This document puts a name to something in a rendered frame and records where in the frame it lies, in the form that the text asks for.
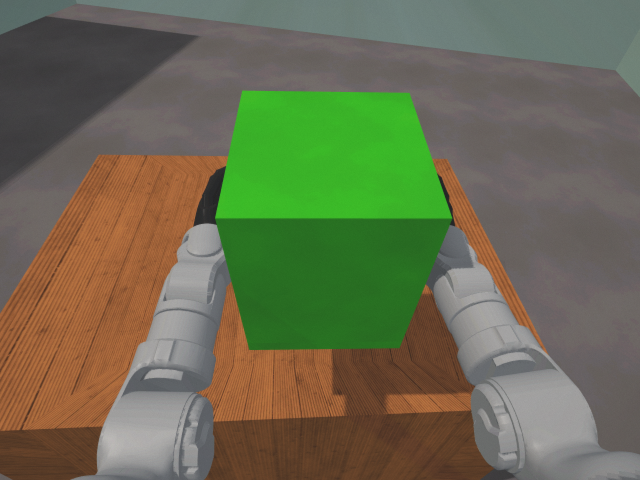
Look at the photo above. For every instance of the robot left hand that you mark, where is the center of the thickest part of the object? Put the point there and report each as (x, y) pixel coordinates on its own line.
(208, 204)

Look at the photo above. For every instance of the left robot upper arm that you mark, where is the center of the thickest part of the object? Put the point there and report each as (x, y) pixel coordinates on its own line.
(156, 435)

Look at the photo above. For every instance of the carton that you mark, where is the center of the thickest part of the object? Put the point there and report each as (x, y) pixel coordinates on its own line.
(331, 216)

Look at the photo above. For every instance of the right robot upper arm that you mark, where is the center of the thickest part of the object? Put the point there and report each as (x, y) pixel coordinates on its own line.
(537, 426)

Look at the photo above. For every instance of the pedestal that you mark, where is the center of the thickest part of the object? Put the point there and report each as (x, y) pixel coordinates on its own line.
(71, 328)

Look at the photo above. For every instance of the left robot forearm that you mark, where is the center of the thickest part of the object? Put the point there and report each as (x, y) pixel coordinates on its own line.
(178, 353)

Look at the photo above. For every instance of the right robot forearm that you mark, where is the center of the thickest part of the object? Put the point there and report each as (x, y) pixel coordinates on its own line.
(490, 341)

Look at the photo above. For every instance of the robot right hand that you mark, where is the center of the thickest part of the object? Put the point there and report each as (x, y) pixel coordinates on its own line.
(447, 199)

